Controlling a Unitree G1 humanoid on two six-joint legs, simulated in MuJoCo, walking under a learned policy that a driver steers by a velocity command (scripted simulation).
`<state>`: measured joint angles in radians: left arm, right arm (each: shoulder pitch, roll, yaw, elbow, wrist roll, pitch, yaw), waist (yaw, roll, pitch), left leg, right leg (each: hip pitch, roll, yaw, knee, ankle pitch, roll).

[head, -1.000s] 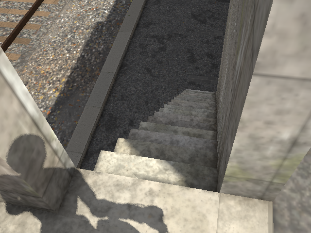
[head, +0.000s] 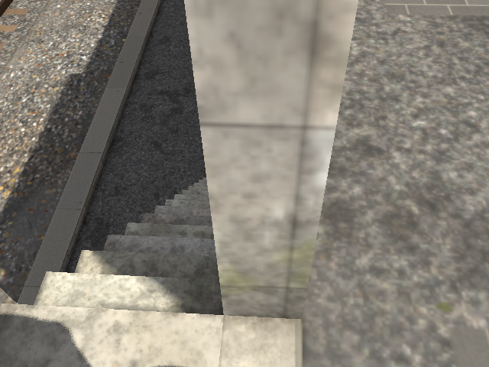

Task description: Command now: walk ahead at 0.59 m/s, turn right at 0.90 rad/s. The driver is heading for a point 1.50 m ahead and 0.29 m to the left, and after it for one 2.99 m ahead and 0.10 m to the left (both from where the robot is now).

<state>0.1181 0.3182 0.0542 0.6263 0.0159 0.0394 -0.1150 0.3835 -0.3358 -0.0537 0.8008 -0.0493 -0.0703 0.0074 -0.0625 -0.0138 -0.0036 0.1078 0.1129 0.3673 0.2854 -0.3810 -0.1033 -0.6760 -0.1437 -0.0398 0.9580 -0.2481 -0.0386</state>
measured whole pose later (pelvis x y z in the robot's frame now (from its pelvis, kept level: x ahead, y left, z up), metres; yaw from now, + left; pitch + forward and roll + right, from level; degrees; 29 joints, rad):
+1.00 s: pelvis +0.18 -0.18 +0.02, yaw +25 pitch +0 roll +1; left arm 0.21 0.34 0.07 0.80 0.00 0.00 0.13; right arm 0.18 -0.42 -0.12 0.74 -0.07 0.08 0.08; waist -0.03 0.04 0.06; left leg -0.58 -0.15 -0.14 1.08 -0.32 -0.04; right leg -0.20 0.01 0.00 0.39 -0.18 -0.02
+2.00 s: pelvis +0.10 +0.20 +0.00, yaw +9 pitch +1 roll +1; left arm 0.29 0.31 0.08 0.79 0.03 0.07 0.03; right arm 0.12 -0.23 0.00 0.66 -0.05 0.07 0.00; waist 0.04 0.01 0.09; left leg -0.56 0.05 -0.10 1.09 -0.36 -0.04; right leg -0.40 0.01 -0.02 0.65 -0.27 -0.05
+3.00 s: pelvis -0.01 +0.20 +0.01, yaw -5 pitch +0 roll +0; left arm 0.19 0.22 0.01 0.76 0.02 0.00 0.07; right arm 0.26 -0.29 -0.09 0.84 -0.04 0.10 0.06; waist -0.03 0.05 0.05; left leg -0.51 0.00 0.09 1.11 -0.34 -0.02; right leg -0.17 -0.03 -0.24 0.44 -0.28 -0.06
